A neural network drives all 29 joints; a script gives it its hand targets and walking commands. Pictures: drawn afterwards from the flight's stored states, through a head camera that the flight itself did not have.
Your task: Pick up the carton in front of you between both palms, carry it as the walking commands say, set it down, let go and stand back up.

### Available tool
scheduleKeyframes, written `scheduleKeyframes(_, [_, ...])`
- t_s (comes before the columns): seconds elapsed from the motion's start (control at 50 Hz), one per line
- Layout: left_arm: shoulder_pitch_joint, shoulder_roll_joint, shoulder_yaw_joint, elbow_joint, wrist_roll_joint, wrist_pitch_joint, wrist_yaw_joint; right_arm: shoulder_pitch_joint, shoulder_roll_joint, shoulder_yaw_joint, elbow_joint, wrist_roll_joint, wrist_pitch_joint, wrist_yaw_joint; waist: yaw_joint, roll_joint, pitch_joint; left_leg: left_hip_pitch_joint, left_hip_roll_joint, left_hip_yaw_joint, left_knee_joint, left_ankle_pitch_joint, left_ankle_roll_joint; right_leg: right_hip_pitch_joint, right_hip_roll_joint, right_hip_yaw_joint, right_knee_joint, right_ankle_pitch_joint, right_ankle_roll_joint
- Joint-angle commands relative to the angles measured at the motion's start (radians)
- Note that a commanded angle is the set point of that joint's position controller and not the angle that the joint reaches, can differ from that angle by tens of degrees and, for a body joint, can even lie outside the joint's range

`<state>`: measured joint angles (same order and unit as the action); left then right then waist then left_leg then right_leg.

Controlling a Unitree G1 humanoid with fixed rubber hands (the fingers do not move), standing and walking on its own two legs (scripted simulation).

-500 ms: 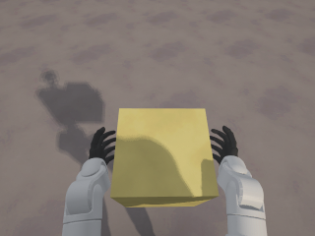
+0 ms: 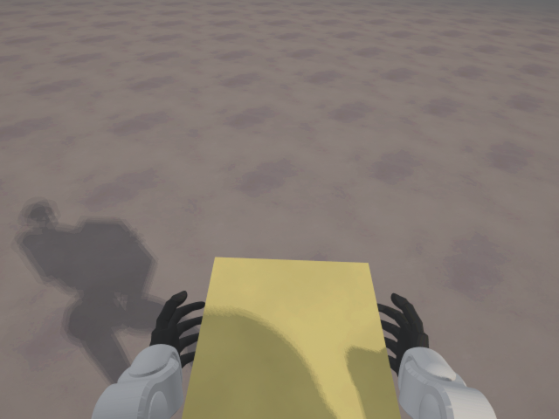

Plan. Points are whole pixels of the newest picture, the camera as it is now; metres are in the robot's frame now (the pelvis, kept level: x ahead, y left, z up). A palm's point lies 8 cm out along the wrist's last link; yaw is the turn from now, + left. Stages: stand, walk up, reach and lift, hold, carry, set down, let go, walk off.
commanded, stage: carry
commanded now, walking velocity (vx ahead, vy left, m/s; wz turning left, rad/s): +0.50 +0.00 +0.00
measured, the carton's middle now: (286, 372) +0.22 -0.01 +0.00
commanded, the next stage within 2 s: hold in 1.66 s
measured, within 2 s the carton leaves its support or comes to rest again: neither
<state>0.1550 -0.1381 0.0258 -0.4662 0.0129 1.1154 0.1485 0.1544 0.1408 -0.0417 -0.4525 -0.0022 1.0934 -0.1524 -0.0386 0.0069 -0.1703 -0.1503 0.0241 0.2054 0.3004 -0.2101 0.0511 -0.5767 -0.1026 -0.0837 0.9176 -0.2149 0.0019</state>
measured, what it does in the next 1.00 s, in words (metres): walks ahead: right foot, then left foot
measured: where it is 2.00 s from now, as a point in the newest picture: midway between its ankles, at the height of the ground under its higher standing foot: outside the picture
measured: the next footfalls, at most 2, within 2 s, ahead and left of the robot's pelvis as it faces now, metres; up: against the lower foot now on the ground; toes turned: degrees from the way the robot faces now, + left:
right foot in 0.22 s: +0.33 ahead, -0.13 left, +0.00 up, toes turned +9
left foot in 0.46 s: +0.26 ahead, +0.08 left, +0.00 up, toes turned +1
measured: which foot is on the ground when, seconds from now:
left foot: down 0.00-0.24, up 0.26-0.44, down 0.46-1.00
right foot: up 0.00-0.20, down 0.22-1.00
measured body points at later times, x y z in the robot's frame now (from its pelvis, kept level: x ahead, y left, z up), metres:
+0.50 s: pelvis +0.23 -0.05 -0.01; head +0.23 -0.07 +0.44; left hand +0.45 +0.11 +0.06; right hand +0.47 -0.20 +0.05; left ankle +0.22 +0.07 -0.75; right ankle +0.30 -0.13 -0.75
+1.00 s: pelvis +0.28 -0.04 -0.02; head +0.26 -0.04 +0.43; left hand +0.53 +0.12 +0.02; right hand +0.54 -0.18 +0.02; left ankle +0.22 +0.07 -0.75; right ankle +0.30 -0.13 -0.75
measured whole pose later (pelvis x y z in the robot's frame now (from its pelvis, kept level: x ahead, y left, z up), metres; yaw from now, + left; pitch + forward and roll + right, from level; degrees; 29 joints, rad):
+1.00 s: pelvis +0.28 -0.04 -0.02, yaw +1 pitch +2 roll +0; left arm -0.02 -0.13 0.07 -0.16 0.12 0.99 0.08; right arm -0.03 0.13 -0.07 -0.15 -0.13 0.99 -0.08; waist 0.00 0.01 -0.10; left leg -0.20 0.05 0.12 0.53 -0.37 0.00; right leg -0.32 -0.06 -0.21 0.54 -0.25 -0.03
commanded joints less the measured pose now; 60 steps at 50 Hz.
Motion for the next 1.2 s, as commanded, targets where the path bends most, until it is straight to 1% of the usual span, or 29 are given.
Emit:
scheduleKeyframes(0.0, [-0.360,-0.637,-0.525,-0.135,-0.130,-0.037,-0.010,-0.375,0.618,0.553,-0.150,0.178,-0.019,0.046,0.028,0.114,0.026,0.079,0.228,-0.129,-0.214,0.104,0.054,-0.036,-0.006,-0.050,-0.260,0.182,0.018])
scheduleKeyframes(0.02, [-0.372,-0.631,-0.533,-0.153,-0.137,-0.034,-0.008,-0.371,0.615,0.549,-0.155,0.176,-0.016,0.043,0.027,0.125,0.034,0.092,0.224,-0.113,-0.207,0.141,0.052,-0.028,0.000,-0.065,-0.295,0.201,0.016])
scheduleKeyframes(0.08, [-0.383,-0.608,-0.541,-0.181,-0.156,-0.018,-0.005,-0.351,0.600,0.534,-0.163,0.161,-0.006,0.029,0.024,0.149,0.042,0.147,0.206,-0.053,-0.101,0.431,0.030,0.019,0.029,-0.112,-0.384,0.220,0.006])
scheduleKeyframes(0.12, [-0.386,-0.579,-0.534,-0.176,-0.166,-0.008,-0.005,-0.355,0.577,0.521,-0.160,0.147,0.003,0.016,0.032,0.150,0.008,0.137,0.180,-0.004,0.041,0.563,-0.003,0.163,0.069,-0.161,-0.441,0.249,-0.005])
scheduleKeyframes(0.14, [-0.374,-0.568,-0.529,-0.166,-0.169,-0.005,-0.004,-0.355,0.564,0.515,-0.160,0.141,0.008,0.010,0.047,0.122,-0.034,0.102,0.148,0.038,0.173,0.602,-0.036,0.295,0.101,-0.192,-0.492,0.292,-0.012])
scheduleKeyframes(0.16, [-0.376,-0.559,-0.523,-0.163,-0.167,-0.001,-0.002,-0.343,0.549,0.512,-0.153,0.135,0.014,0.006,0.054,0.080,-0.092,0.031,0.124,0.041,0.303,0.529,-0.078,0.460,0.055,-0.152,-0.519,0.397,-0.025])
scheduleKeyframes(0.18, [-0.364,-0.548,-0.510,-0.158,-0.164,0.001,0.000,-0.348,0.542,0.516,-0.159,0.133,0.021,0.003,0.058,-0.055,-0.176,-0.150,0.075,0.018,0.484,0.253,-0.120,0.681,-0.110,0.035,-0.457,0.744,-0.071])
scheduleKeyframes(0.2, [-0.337,-0.550,-0.503,-0.145,-0.163,0.001,0.000,-0.340,0.560,0.531,-0.163,0.141,0.027,0.002,0.066,-0.275,-0.272,-0.309,-0.015,-0.020,0.729,-0.205,-0.140,0.824,-0.298,0.308,-0.490,1.013,-0.197])
scheduleKeyframes(0.22, [-0.335,-0.569,-0.507,-0.147,-0.170,-0.003,-0.005,-0.331,0.587,0.545,-0.154,0.150,0.028,0.005,0.054,-0.245,-0.311,-0.298,0.001,-0.138,0.809,-0.341,-0.115,0.779,-0.340,0.342,-0.534,1.004,-0.240])
scheduleKeyframes(0.24, [-0.359,-0.615,-0.523,-0.173,-0.182,-0.009,-0.016,-0.342,0.637,0.562,-0.163,0.160,0.020,0.011,0.052,-0.153,-0.317,-0.316,0.034,-0.175,0.767,-0.352,-0.098,0.744,-0.319,0.276,-0.551,0.854,-0.218])
scheduleKeyframes(0.26, [-0.344,-0.662,-0.526,-0.167,-0.187,-0.017,-0.027,-0.358,0.686,0.577,-0.182,0.173,0.012,0.022,0.050,-0.113,-0.301,-0.285,0.059,-0.173,0.663,-0.335,-0.090,0.694,-0.283,0.215,-0.575,0.749,-0.165])
scheduleKeyframes(0.28, [-0.362,-0.712,-0.537,-0.177,-0.194,-0.027,-0.041,-0.371,0.732,0.593,-0.189,0.183,0.004,0.035,0.051,-0.141,-0.275,-0.234,0.067,-0.180,0.521,-0.318,-0.084,0.609,-0.241,0.146,-0.609,0.657,-0.137])
scheduleKeyframes(0.3, [-0.375,-0.749,-0.542,-0.177,-0.197,-0.037,-0.054,-0.399,0.770,0.604,-0.200,0.187,-0.007,0.044,0.049,-0.166,-0.270,-0.177,0.048,-0.157,0.417,-0.321,-0.085,0.549,-0.202,0.096,-0.643,0.537,-0.122])
scheduleKeyframes(0.32, [-0.369,-0.772,-0.543,-0.176,-0.196,-0.045,-0.064,-0.411,0.794,0.609,-0.211,0.183,-0.016,0.048,0.050,-0.184,-0.261,-0.138,0.042,-0.139,0.348,-0.306,-0.083,0.503,-0.185,0.073,-0.654,0.420,-0.121])
scheduleKeyframes(0.34, [-0.367,-0.782,-0.549,-0.184,-0.196,-0.052,-0.072,-0.413,0.804,0.611,-0.213,0.177,-0.023,0.050,0.053,-0.179,-0.267,-0.103,0.035,-0.121,0.301,-0.281,-0.078,0.488,-0.185,0.071,-0.661,0.309,-0.122])
scheduleKeyframes(0.38, [-0.390,-0.771,-0.575,-0.205,-0.208,-0.056,-0.082,-0.393,0.796,0.608,-0.208,0.159,-0.032,0.052,0.037,-0.122,-0.249,-0.012,0.045,-0.084,0.126,-0.092,-0.063,0.435,-0.172,0.028,-0.662,0.082,-0.088])
scheduleKeyframes(0.4, [-0.401,-0.757,-0.581,-0.212,-0.207,-0.055,-0.084,-0.394,0.784,0.603,-0.211,0.156,-0.031,0.053,0.039,-0.097,-0.225,0.020,0.062,-0.096,0.092,-0.019,-0.062,0.395,-0.154,0.018,-0.654,0.007,-0.067])
scheduleKeyframes(0.44, [-0.407,-0.724,-0.580,-0.210,-0.198,-0.046,-0.081,-0.406,0.759,0.605,-0.213,0.162,-0.022,0.059,0.038,-0.032,-0.165,-0.001,0.117,-0.157,0.063,0.002,-0.043,0.342,-0.113,0.000,-0.605,-0.063,-0.037])
scheduleKeyframes(0.46, [-0.426,-0.715,-0.586,-0.221,-0.202,-0.040,-0.079,-0.410,0.742,0.597,-0.211,0.164,-0.018,0.060,0.042,-0.002,-0.131,-0.063,0.142,-0.182,0.042,-0.032,-0.040,0.364,-0.089,-0.013,-0.585,-0.032,-0.027])
scheduleKeyframes(0.48, [-0.431,-0.699,-0.585,-0.213,-0.200,-0.031,-0.076,-0.419,0.723,0.594,-0.208,0.164,-0.010,0.058,0.047,0.010,-0.108,-0.104,0.151,-0.184,0.079,0.015,-0.044,0.393,-0.073,-0.008,-0.566,0.054,-0.028])
scheduleKeyframes(0.52, [-0.381,-0.670,-0.570,-0.190,-0.188,-0.017,-0.072,-0.395,0.690,0.598,-0.203,0.160,0.008,0.057,0.040,0.004,-0.141,-0.068,0.153,-0.165,0.132,0.135,-0.056,0.421,-0.091,0.003,-0.514,0.286,-0.033])
scheduleKeyframes(0.54, [-0.369,-0.646,-0.560,-0.173,-0.178,-0.010,-0.068,-0.381,0.663,0.588,-0.183,0.153,0.016,0.056,0.039,0.008,-0.154,-0.057,0.153,-0.164,0.147,0.203,-0.059,0.429,-0.092,0.006,-0.482,0.368,-0.032])
scheduleKeyframes(0.6, [-0.382,-0.557,-0.533,-0.132,-0.146,0.011,-0.054,-0.358,0.575,0.546,-0.113,0.126,0.034,0.051,0.038,0.025,-0.147,-0.074,0.150,-0.168,0.175,0.328,-0.061,0.442,-0.087,-0.004,-0.431,0.442,-0.034])
scheduleKeyframes(0.7, [-0.418,-0.452,-0.462,-0.005,-0.098,0.016,-0.049,-0.403,0.460,0.481,-0.001,0.085,0.035,0.061,0.039,0.023,-0.083,-0.084,0.150,-0.166,0.178,0.378,-0.062,0.402,-0.078,-0.004,-0.418,0.444,-0.030])
scheduleKeyframes(0.78, [-0.476,-0.477,-0.442,0.066,-0.092,-0.031,-0.083,-0.472,0.481,0.471,0.063,0.077,-0.013,0.094,0.039,0.007,-0.083,-0.082,0.148,-0.170,0.174,0.353,-0.054,0.412,-0.076,0.000,-0.414,0.426,-0.034])
scheduleKeyframes(0.88, [-0.604,-0.592,-0.475,0.137,-0.101,-0.153,-0.156,-0.605,0.584,0.490,0.132,0.081,-0.135,0.161,0.036,0.003,-0.163,-0.046,0.147,-0.169,0.173,0.326,-0.045,0.449,-0.075,-0.003,-0.405,0.381,-0.034])
scheduleKeyframes(0.96, [-0.634,-0.639,-0.485,0.219,-0.085,-0.247,-0.204,-0.633,0.642,0.504,0.209,0.073,-0.227,0.203,0.039,0.002,-0.193,-0.026,0.143,-0.170,0.166,0.276,-0.033,0.450,-0.074,-0.002,-0.415,0.325,-0.034])
scheduleKeyframes(1.06, [-0.646,-0.643,-0.437,0.354,-0.029,-0.337,-0.241,-0.642,0.649,0.447,0.360,0.020,-0.313,0.242,0.041,0.000,-0.178,-0.039,0.138,-0.169,0.156,0.226,-0.026,0.439,-0.076,0.001,-0.428,0.296,-0.034])
scheduleKeyframes(1.18, [-0.751,-0.669,-0.358,0.554,0.014,-0.462,-0.287,-0.734,0.674,0.354,0.562,-0.026,-0.433,0.287,0.040,0.003,-0.129,-0.071,0.133,-0.173,0.128,0.135,-0.024,0.414,-0.075,0.005,-0.454,0.225,-0.030])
